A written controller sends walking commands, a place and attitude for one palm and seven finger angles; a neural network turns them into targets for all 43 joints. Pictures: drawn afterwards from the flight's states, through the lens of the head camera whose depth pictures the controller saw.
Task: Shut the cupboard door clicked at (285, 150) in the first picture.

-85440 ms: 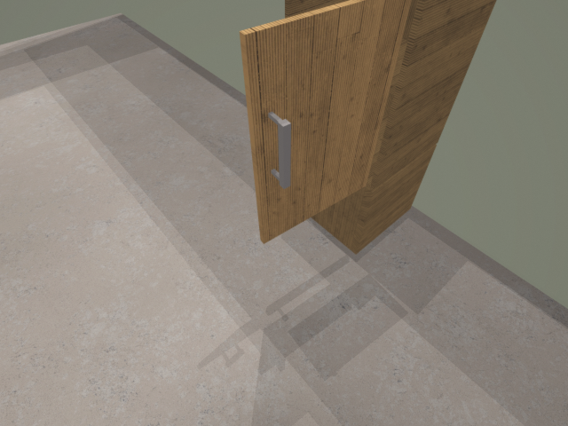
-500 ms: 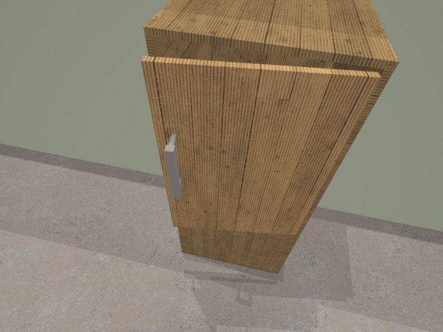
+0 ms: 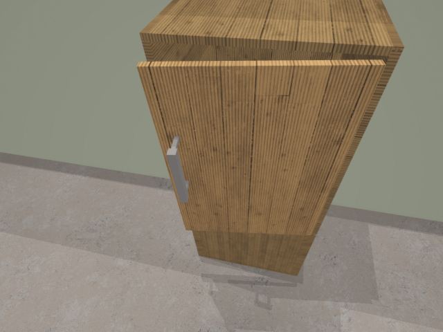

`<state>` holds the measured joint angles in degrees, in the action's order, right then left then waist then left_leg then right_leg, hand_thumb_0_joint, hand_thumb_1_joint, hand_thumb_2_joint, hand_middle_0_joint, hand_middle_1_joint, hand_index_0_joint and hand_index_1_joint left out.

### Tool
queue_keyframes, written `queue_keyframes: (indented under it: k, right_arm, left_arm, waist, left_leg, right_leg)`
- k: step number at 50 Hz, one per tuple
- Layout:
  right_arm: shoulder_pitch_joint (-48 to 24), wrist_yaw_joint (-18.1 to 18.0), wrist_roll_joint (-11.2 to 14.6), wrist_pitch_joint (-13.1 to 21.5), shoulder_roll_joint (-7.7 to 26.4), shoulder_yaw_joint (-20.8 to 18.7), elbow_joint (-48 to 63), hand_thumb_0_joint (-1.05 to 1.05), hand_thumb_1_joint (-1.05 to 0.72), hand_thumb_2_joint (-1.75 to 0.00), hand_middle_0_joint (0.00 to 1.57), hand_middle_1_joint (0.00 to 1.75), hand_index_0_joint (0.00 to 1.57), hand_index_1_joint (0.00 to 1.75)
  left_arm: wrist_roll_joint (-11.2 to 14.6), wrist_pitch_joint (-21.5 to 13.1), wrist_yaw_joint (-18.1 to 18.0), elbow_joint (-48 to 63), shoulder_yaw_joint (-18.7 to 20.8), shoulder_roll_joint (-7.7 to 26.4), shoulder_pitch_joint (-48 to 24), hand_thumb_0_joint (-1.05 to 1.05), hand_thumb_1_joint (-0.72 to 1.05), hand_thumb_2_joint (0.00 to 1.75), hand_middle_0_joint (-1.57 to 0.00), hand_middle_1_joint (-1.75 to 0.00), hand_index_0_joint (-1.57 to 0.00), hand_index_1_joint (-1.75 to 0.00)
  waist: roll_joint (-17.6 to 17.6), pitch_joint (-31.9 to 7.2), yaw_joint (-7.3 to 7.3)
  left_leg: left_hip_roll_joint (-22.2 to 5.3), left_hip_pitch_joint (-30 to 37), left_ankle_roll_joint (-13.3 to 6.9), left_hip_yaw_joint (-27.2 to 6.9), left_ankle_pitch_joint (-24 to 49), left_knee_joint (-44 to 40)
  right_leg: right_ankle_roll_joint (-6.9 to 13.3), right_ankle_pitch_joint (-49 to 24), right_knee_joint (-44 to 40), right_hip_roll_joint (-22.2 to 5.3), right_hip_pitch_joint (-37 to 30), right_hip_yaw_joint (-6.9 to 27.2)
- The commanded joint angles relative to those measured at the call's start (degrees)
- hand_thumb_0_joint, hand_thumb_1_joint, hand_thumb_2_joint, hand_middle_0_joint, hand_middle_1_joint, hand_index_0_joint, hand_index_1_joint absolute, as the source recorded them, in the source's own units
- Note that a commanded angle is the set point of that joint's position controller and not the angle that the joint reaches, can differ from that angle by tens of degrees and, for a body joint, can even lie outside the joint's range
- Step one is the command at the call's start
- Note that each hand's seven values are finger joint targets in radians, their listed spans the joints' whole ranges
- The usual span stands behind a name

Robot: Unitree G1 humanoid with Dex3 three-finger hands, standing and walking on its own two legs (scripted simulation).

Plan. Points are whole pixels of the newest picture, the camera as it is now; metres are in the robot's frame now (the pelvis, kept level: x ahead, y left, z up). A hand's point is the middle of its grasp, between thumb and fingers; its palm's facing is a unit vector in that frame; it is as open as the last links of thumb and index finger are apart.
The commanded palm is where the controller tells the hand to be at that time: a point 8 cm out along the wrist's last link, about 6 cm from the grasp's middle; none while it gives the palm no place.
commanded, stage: look again from close up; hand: left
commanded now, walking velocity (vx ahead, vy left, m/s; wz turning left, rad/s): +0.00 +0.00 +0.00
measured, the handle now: (180, 171) +0.46 +0.13 +0.00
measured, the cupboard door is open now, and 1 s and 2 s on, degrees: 9 9 9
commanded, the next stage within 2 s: raise the hand and make a fist in 0.30 s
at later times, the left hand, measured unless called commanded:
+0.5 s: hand out of the picture +0.09 +0.17 -0.12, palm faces +0.20 -0.96 -0.21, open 7.4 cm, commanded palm +0.09 +0.21 -0.06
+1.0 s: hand out of the picture +0.12 +0.18 -0.03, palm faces +0.04 -1.00 -0.05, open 5.3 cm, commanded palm +0.11 +0.22 -0.04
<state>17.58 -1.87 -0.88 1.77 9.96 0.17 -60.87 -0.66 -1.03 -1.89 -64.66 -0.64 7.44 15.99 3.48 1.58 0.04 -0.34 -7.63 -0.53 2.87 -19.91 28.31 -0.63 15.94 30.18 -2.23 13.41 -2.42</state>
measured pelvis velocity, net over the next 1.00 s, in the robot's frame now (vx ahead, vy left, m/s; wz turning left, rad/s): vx -0.08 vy -0.01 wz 0.06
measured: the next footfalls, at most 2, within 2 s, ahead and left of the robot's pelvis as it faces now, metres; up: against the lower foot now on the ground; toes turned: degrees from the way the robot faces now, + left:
none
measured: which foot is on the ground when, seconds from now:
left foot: down 0.00-1.00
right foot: down 0.00-1.00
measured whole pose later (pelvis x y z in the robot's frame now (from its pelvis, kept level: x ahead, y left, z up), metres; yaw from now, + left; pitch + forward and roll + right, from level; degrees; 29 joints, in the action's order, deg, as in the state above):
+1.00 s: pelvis -0.08 -0.01 -0.11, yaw +3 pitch +13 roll -2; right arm 8.5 -2.3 -0.1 16.2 14.3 0.6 -27.7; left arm 13.9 -31.3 14.5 5.2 4.6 12.1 22.7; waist 0.4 -5.1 3.6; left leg -0.9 -53.6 0.0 -2.3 -33.0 73.6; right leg 0.7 26.9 69.2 -3.7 55.0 -6.5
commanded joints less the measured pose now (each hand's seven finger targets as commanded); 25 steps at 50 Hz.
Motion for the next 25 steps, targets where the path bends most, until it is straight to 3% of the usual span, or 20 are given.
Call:
queue_keyframes:
  k: [1,4,7,19,20,21,22,23,24,25]
  right_arm:
    - [4.2,-0.1,0.1,0.5,4.0,-0.2,1.6,0.0,-0.9,-0.9,0.2,0.3,0.2,0.3]
    - [3.7,-0.1,0.1,0.5,3.9,0.0,1.0,0.0,-0.9,-0.9,0.2,0.3,0.2,0.3]
    - [3.5,0.0,0.2,0.4,4.1,0.2,0.6,0.0,-0.9,-0.9,0.2,0.3,0.2,0.3]
    - [3.5,-0.1,0.2,0.1,3.0,0.1,-1.5,0.0,-0.9,-0.9,0.2,0.3,0.2,0.3]
    - [-2.9,0.5,0.8,0.2,6.3,-1.3,1.8,0.0,-0.9,-0.9,0.2,0.3,0.2,0.3]
    - [2.7,-7.3,0.1,12.3,18.1,-4.0,16.1,0.0,-0.9,-0.9,0.2,0.3,0.2,0.3]
    - [-3.8,-6.3,2.6,15.8,9.2,0.0,17.6,0.0,-0.9,-0.9,0.2,0.3,0.2,0.3]
    - [-5.8,-5.3,2.5,17.2,10.2,-0.4,16.1,0.0,-0.9,-0.9,0.2,0.3,0.2,0.3]
    - [-5.7,-3.8,3.4,18.2,7.3,-0.7,15.0,0.0,-0.9,-0.9,0.2,0.3,0.2,0.3]
    - [-5.2,-3.4,3.9,19.0,11.1,-2.1,17.6,0.0,-0.9,-0.9,0.2,0.3,0.2,0.3]
  left_arm:
    - [0.2,-0.6,-0.4,2.0,0.7,6.1,2.0,0.0,0.9,0.9,-0.2,-0.3,-0.2,-0.3]
    - [0.2,-0.6,-0.3,1.9,0.8,6.6,2.2,0.0,0.9,0.9,-0.2,-0.3,-0.2,-0.3]
    - [0.2,-0.5,-0.3,1.9,0.9,7.0,2.2,0.0,0.9,0.9,-0.2,-0.3,-0.2,-0.3]
    - [0.1,-0.5,-0.1,1.8,1.3,7.8,1.5,0.0,0.9,0.9,-0.2,-0.3,-0.2,-0.3]
    - [-0.1,-1.5,-2.4,-0.4,2.0,9.4,8.0,0.0,0.9,0.9,-0.2,-0.3,-0.2,-0.3]
    - [8.2,-19.4,-1.8,91.3,22.5,42.9,-44.8,0.0,0.9,0.9,-0.2,-0.3,-0.2,-0.3]
    - [7.6,-12.7,-1.9,67.7,2.5,13.0,-2.6,0.0,0.9,0.9,-0.22,-0.32,-0.22,-0.32]
    - [10.2,-9.8,-4.2,69.2,5.3,12.1,-5.6,0.0,0.9,0.9,-0.24,-0.34,-0.24,-0.34]
    - [10.4,-3.6,-3.6,55.0,-2.5,-2.7,8.4,0.0,0.9,0.9,-0.25,-0.36,-0.25,-0.36]
    - [11.0,-5.9,-3.8,63.7,0.7,3.4,-5.2,0.0,0.9,0.9,-0.27,-0.38,-0.27,-0.38]
  waist:
    - [-4.4,3.9,-0.35]
    - [-4.1,3.8,-0.16]
    - [-6.0,3.5,-0.08]
    - [-3.9,2.3,0.06]
    - [-16.6,1.0,2.95]
    - [-6.2,-23.5,-6.63]
    - [11.1,-27.0,-1.24]
    - [14.4,-23.6,1.81]
    - [4.1,-13.6,-1.01]
    - [0.2,-4.4,-3.09]
  left_leg:
    - [-5.7,-4.5,-1.5,-4.8,16.4,-6.9]
    - [-5.3,-3.9,-1.4,-4.3,14.9,-7.6]
    - [-5.0,-3.7,-1.3,-4.0,12.5,-8.1]
    - [-4.8,-3.0,-0.8,-2.9,11.4,-8.1]
    - [-6.3,-8.0,0.7,-1.1,13.6,4.7]
    - [-3.9,15.0,-0.8,3.4,27.4,10.0]
    - [0.6,5.0,-2.0,1.3,31.5,2.4]
    - [-0.3,3.8,0.0,0.5,31.9,1.4]
    - [-1.4,-3.1,0.1,-1.8,25.6,-0.6]
    - [-1.0,-7.8,0.2,-3.5,17.1,0.4]
  right_leg:
    - [3.1,-11.1,-2.9,-3.2,-1.1,3.9]
    - [3.1,-11.7,-3.3,-3.5,-1.4,4.3]
    - [3.0,-11.4,-4.1,-3.7,-1.8,4.9]
    - [3.5,-13.3,-5.5,-4.3,-3.3,5.5]
    - [1.4,-41.0,-4.6,-7.3,-6.0,7.3]
    - [1.0,-34.4,2.2,-2.2,-5.9,6.8]
    - [1.9,-25.1,6.4,1.7,-5.5,2.7]
    - [2.6,-18.4,2.0,1.1,-4.2,0.3]
    - [1.5,-13.9,0.7,0.2,-1.0,-1.6]
    - [1.0,-10.7,0.0,0.2,3.4,-0.3]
